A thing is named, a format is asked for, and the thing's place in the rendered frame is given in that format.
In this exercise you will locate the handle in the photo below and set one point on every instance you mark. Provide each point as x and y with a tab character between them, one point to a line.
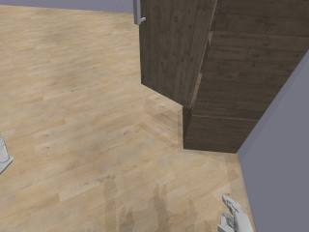
137	12

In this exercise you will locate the cupboard door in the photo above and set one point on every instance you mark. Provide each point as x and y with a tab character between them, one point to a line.
172	44

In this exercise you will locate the robot left hand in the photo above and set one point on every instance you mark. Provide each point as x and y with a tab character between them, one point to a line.
5	159

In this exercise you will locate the robot right hand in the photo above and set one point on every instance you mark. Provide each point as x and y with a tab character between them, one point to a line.
239	223

